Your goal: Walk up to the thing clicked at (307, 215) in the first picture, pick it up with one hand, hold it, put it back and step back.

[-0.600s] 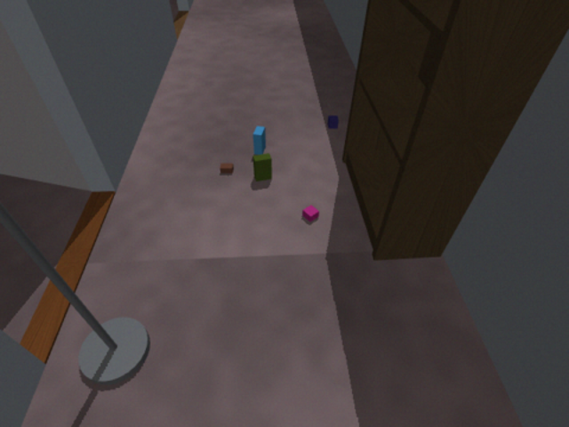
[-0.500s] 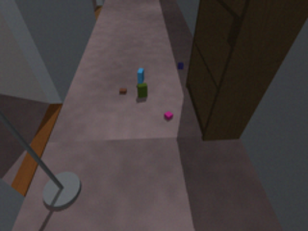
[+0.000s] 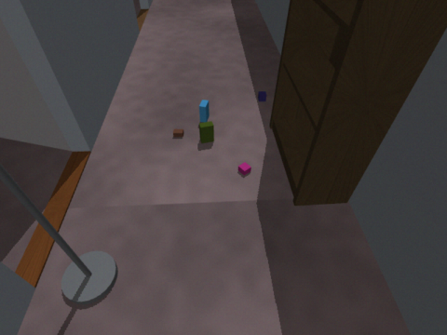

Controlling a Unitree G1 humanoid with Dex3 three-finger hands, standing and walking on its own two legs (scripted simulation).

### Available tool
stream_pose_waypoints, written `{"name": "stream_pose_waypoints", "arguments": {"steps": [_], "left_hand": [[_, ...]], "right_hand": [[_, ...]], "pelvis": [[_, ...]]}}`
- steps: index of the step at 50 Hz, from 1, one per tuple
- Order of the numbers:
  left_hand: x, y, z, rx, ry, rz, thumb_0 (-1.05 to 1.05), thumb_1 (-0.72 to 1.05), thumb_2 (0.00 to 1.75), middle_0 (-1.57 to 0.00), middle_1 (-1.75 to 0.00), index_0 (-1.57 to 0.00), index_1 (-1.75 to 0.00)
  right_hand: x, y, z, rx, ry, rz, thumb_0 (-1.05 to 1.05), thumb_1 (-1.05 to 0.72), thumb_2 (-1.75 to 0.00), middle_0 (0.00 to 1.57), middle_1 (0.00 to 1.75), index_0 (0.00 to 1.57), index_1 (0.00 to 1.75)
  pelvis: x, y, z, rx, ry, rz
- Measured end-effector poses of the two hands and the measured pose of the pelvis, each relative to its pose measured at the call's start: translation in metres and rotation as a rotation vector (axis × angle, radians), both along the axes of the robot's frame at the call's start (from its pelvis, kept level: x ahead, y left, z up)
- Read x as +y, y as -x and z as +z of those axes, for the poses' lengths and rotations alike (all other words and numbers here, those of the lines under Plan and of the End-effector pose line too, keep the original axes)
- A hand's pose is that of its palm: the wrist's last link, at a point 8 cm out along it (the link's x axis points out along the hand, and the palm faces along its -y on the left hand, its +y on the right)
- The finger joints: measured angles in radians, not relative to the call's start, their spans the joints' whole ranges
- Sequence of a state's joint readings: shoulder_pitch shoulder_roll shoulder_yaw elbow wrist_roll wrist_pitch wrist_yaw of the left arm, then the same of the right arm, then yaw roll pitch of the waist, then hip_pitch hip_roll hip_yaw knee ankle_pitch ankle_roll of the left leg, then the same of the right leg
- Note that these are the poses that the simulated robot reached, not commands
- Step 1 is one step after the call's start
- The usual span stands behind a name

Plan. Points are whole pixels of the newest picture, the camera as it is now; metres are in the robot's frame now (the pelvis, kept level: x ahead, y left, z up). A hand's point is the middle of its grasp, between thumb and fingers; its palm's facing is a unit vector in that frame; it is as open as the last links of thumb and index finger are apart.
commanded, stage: stand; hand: left
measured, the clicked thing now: (244, 168) +1.25 -0.12 -0.76
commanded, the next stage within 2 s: walk up in 0.52 s
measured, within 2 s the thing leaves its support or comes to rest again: neither
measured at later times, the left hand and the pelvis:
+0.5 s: hand out of the picture +0.08 +0.25 -0.16, palm faces -0.02 -0.94 -0.34, open 7.4 cm; pelvis +0.00 +0.00 +0.00, yaw +0 degrees
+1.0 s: hand out of the picture +0.19 +0.17 -0.15, palm faces -0.16 -0.91 -0.38, open 7.4 cm; pelvis +0.11 -0.09 -0.02, yaw -12 degrees
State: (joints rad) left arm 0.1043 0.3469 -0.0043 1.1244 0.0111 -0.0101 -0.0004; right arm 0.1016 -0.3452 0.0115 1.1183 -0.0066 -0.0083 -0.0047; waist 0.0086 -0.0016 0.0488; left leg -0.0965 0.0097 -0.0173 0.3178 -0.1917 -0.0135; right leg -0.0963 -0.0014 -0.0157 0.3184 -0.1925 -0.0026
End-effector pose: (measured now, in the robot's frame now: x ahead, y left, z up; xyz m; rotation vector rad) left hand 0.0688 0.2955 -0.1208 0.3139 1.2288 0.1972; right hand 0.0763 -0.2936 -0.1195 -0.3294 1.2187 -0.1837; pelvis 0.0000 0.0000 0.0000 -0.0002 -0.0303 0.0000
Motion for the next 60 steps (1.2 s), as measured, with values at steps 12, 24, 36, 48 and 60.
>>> {"name": "stream_pose_waypoints", "arguments": {"steps": [12,24,36,48,60], "left_hand": [[0.001,0.0,0.0,0.006,-0.002,0.0,0.01,0.9,0.9,-0.21,-0.3,-0.21,-0.3],[0.002,-0.002,0.0,0.001,-0.001,-0.004,0.01,0.9,0.9,-0.21,-0.3,-0.21,-0.3],[0.0,-0.043,0.01,0.005,-0.019,-0.111,0.01,0.91,0.9,-0.21,-0.3,-0.21,-0.29],[-0.069,-0.115,0.01,-0.061,-0.052,-0.156,0.01,0.91,0.9,-0.21,-0.3,-0.21,-0.29],[-0.086,-0.218,-0.019,-0.02,0.009,-0.256,0.01,0.9,0.9,-0.21,-0.3,-0.21,-0.3]], "right_hand": [[0.0,0.003,0.0,0.013,0.001,-0.006,0.01,-0.9,-0.9,0.2,0.3,0.21,0.3],[0.0,0.002,0.001,0.005,0.002,-0.009,0.01,-0.9,-0.9,0.2,0.3,0.21,0.3],[-0.055,0.029,0.007,-0.069,0.05,-0.105,0.01,-0.9,-0.9,0.2,0.3,0.21,0.3],[-0.139,-0.021,-0.013,-0.046,0.056,-0.163,0.01,-0.9,-0.9,0.2,0.3,0.2,0.3],[-0.134,-0.11,0.012,-0.145,0.086,-0.171,0.01,-0.9,-0.9,0.2,0.3,0.21,0.3]], "pelvis": [[0.0,-0.002,0.0,0.002,0.0,-0.001],[0.001,-0.002,0.0,0.001,0.0,-0.003],[-0.025,-0.026,-0.008,-0.009,-0.027,-0.108],[-0.088,-0.095,-0.025,-0.04,0.008,-0.189],[-0.094,-0.195,-0.029,-0.011,0.016,-0.26]]}}
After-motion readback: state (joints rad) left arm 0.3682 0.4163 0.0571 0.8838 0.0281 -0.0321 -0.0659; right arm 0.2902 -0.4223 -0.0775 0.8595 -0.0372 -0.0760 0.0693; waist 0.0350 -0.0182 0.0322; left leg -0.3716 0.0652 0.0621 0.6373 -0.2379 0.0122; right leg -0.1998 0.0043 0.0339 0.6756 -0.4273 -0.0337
